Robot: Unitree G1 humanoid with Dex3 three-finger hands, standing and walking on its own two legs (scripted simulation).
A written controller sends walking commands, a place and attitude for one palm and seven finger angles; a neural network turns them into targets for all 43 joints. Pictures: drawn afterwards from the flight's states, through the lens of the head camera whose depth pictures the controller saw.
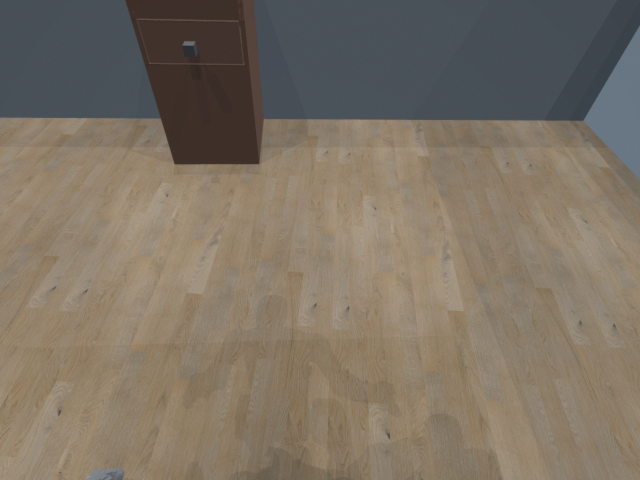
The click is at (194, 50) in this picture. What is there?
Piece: drawer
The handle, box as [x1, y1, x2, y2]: [182, 41, 197, 56]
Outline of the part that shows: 184,41 182,45 184,55 195,56 197,52 195,42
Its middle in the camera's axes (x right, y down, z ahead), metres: -0.53 -0.77 +1.55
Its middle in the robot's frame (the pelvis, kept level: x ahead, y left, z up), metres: +1.64 +0.61 -0.16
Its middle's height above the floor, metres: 0.61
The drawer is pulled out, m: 0.00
